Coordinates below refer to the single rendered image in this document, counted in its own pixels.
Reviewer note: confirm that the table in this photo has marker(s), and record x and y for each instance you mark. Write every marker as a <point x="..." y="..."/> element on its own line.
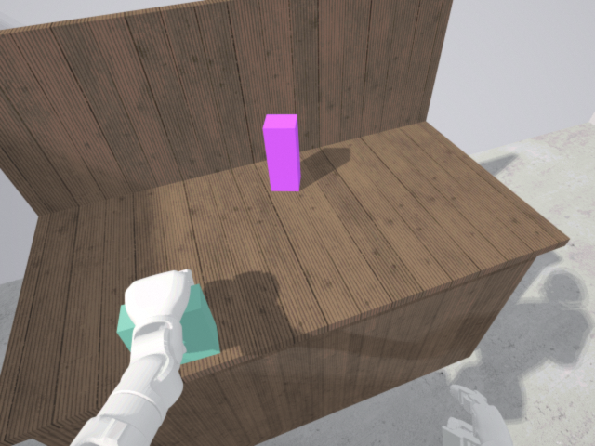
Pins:
<point x="137" y="139"/>

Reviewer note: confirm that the left robot forearm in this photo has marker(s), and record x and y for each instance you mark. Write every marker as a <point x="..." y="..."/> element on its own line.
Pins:
<point x="148" y="388"/>

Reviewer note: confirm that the robot right hand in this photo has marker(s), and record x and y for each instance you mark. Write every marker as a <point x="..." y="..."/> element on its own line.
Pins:
<point x="487" y="422"/>

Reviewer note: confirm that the sponge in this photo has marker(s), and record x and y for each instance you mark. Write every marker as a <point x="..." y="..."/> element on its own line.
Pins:
<point x="199" y="330"/>

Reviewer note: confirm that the robot left hand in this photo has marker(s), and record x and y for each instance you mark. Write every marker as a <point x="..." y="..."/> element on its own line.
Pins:
<point x="163" y="294"/>

